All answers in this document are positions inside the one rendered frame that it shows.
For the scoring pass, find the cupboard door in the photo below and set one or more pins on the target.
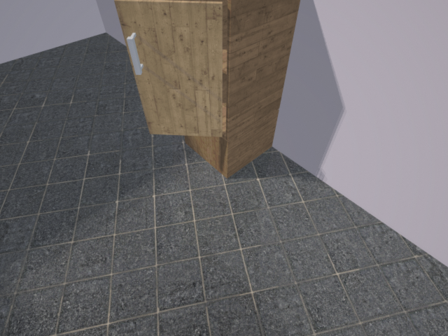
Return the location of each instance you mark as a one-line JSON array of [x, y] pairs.
[[180, 44]]

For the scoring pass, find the handle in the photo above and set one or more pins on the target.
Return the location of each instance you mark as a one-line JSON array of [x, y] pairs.
[[134, 54]]

